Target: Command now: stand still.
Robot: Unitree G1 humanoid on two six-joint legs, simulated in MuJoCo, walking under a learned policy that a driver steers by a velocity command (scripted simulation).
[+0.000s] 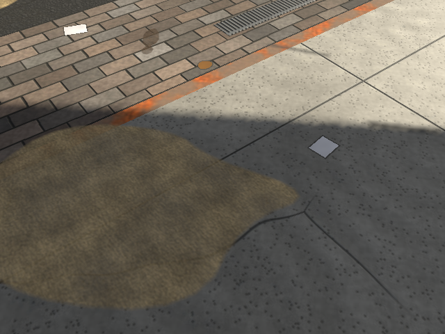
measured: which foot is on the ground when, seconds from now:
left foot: down 0.00-1.00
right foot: down 0.00-1.00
